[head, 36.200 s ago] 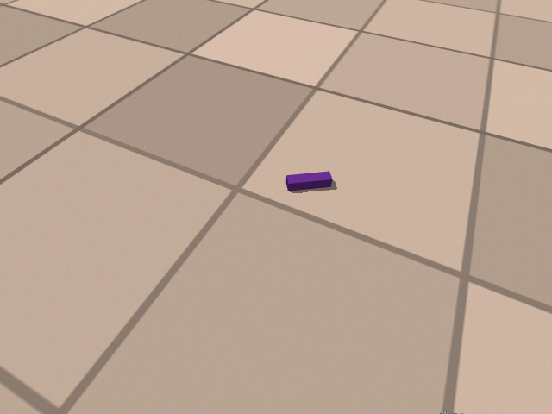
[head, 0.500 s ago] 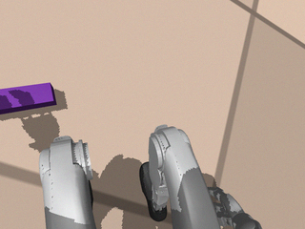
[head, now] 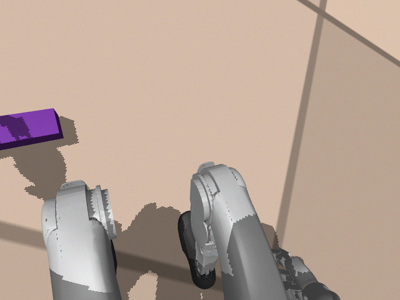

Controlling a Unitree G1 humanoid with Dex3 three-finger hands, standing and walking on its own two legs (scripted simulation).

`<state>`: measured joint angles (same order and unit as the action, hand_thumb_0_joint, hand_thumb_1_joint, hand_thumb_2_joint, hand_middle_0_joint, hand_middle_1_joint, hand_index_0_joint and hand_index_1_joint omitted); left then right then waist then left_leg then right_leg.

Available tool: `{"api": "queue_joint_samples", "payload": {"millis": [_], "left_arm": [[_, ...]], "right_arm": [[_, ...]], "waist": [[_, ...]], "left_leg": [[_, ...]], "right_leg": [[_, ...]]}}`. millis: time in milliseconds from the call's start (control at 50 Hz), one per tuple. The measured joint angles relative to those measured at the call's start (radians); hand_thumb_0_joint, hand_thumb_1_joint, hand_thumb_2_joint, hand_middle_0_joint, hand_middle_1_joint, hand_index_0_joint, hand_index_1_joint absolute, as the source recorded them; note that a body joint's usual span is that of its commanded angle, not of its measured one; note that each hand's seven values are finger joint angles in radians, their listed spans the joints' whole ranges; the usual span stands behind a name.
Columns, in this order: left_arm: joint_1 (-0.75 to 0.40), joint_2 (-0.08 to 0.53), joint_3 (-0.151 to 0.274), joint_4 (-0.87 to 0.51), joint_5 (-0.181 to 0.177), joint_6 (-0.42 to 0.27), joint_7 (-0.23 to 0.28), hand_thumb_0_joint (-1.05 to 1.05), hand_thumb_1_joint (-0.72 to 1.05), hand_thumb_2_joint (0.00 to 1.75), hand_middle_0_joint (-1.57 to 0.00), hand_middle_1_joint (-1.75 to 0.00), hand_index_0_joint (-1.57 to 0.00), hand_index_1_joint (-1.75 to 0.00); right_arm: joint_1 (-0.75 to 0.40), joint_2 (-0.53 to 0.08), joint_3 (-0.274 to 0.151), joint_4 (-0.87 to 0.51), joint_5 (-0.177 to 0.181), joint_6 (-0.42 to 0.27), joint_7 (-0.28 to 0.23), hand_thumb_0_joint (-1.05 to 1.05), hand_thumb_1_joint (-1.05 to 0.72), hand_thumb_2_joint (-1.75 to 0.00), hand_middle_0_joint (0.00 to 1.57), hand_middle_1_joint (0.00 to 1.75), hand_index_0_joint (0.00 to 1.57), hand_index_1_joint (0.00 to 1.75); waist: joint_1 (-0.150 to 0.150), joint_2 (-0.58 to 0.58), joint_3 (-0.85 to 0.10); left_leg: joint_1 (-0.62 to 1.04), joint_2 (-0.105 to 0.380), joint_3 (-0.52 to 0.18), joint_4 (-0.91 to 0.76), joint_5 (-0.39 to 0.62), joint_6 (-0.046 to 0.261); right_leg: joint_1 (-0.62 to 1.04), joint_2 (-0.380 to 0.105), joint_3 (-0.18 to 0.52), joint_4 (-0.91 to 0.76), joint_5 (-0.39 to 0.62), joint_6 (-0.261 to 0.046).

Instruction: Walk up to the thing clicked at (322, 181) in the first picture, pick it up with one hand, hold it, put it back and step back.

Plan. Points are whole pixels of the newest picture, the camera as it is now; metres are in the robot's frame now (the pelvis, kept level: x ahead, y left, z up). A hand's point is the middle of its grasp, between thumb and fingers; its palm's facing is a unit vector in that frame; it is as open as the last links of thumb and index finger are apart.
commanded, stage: rise first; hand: left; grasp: from above
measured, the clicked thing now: (2, 133) +0.44 +0.35 -0.29
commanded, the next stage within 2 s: approach in 0.88 s
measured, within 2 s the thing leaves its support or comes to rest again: neither
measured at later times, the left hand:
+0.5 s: hand out of the picture +0.39 +0.38 -0.17, palm faces -0.44 -0.13 -0.89, open 14.1 cm
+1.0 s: hand out of the picture +0.40 +0.38 -0.18, palm faces -0.43 -0.13 -0.89, open 14.0 cm
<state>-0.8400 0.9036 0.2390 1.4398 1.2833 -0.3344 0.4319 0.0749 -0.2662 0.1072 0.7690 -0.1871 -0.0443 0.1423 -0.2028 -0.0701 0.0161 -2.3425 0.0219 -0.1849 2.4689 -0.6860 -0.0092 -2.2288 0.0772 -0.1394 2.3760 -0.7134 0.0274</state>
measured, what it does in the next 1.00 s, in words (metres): stands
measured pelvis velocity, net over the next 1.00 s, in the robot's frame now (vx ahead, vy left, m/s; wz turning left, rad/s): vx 0.00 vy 0.00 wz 0.00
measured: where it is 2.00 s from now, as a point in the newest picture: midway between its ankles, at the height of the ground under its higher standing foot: (154, 274)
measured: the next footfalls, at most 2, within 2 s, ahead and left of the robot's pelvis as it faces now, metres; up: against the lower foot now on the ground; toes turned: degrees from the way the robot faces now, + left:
none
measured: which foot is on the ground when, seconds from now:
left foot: down 0.00-1.00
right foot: down 0.00-1.00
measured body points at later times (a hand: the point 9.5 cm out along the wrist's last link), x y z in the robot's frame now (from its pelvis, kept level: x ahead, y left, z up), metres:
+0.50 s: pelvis +0.00 +0.00 +0.00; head +0.23 +0.10 +0.37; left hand +0.41 +0.39 -0.12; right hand +0.09 -0.27 -0.10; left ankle +0.07 +0.13 -0.28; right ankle +0.10 -0.11 -0.28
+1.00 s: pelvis +0.00 +0.00 +0.00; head +0.23 +0.11 +0.37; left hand +0.42 +0.39 -0.13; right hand +0.08 -0.26 -0.10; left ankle +0.07 +0.13 -0.28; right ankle +0.10 -0.11 -0.28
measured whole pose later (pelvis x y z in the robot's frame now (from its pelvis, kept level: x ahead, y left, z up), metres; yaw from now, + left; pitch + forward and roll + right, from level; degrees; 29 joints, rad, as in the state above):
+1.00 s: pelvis +0.00 +0.00 +0.00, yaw +0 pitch +31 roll -10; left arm -0.82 0.90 0.22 1.40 1.28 -0.33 0.40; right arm 0.09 -0.27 0.11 0.76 -0.17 -0.05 0.15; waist -0.21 -0.06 0.01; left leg -2.34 0.02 -0.18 2.46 -0.67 0.00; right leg -2.22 0.07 -0.14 2.36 -0.70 0.03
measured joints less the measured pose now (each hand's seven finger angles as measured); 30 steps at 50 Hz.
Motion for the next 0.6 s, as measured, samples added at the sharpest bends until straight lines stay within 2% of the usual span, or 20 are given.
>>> {"api": "queue_joint_samples", "payload": {"millis": [340, 600], "left_arm": [[0.018, -0.012, -0.019, -0.034, -0.016, 0.008, -0.032, 0.0, -0.54, 1.02, -0.1, -0.99, -0.09, -1.02], [0.0, -0.006, -0.034, -0.018, -0.005, 0.005, -0.033, 0.0, -0.54, 1.03, -0.11, -1.0, -0.09, -1.02]], "right_arm": [[-0.004, -0.001, -0.006, -0.014, 0.015, -0.004, 0.005, 0.0, -0.9, -0.9, 0.21, 0.3, 0.2, 0.3], [0.007, -0.001, 0.001, -0.012, 0.021, -0.004, 0.001, 0.0, -0.9, -0.9, 0.21, 0.3, 0.2, 0.3]], "waist": [[0.007, 0.007, -0.012], [0.003, 0.007, -0.014]], "left_leg": [[0.01, -0.001, 0.003, -0.013, 0.007, 0.004], [0.008, -0.004, 0.003, -0.016, 0.015, 0.003]], "right_leg": [[0.013, -0.001, 0.003, -0.014, 0.005, 0.003], [0.011, -0.003, 0.002, -0.016, 0.011, 0.002]]}}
